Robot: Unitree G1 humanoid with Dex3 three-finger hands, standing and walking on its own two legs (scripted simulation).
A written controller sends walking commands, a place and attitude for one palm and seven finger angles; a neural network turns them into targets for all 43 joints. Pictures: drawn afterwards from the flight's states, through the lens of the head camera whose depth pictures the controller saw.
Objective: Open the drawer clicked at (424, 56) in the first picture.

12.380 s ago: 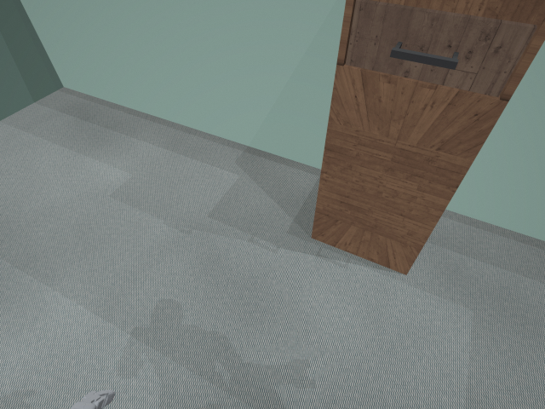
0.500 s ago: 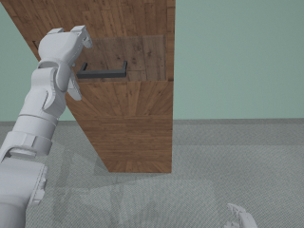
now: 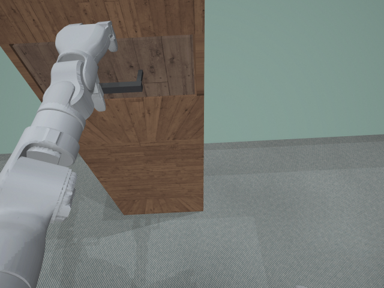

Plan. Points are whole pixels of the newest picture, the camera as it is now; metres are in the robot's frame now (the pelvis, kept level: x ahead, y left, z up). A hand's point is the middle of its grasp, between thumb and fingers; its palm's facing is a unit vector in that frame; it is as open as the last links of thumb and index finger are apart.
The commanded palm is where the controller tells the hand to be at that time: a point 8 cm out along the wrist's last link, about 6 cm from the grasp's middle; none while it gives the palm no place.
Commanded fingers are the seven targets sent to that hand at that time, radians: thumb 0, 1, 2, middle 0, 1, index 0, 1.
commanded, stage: move the hooked fingers above the handle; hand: left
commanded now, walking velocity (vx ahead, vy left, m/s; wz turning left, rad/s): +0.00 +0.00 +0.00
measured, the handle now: (111, 82) +0.54 +0.19 +0.14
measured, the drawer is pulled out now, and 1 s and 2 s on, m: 0.00 0.00 0.00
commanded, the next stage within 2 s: none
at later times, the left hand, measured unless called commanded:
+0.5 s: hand (70, 70) +0.49 +0.23 +0.21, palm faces +0.05 +0.03 -1.00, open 13.8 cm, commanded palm +0.47 +0.20 +0.25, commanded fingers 0.00 -0.50 0.30 -0.30 -1.20 -0.30 -1.20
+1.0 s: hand (116, 59) +0.51 +0.15 +0.22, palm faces +0.11 -0.03 -0.99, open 13.3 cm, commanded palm +0.47 +0.21 +0.25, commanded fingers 0.00 -0.50 0.30 -0.30 -1.20 -0.30 -1.20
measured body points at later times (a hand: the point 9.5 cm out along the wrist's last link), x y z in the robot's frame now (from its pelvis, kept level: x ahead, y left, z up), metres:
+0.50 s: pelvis +0.00 -0.01 +0.00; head +0.04 -0.03 +0.45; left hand +0.48 +0.23 +0.26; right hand +0.07 -0.28 -0.14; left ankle +0.01 +0.09 -0.74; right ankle -0.03 -0.10 -0.74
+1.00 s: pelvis +0.01 -0.01 +0.00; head +0.04 -0.04 +0.45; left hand +0.49 +0.15 +0.27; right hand +0.11 -0.25 -0.14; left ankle +0.01 +0.09 -0.74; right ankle -0.03 -0.10 -0.74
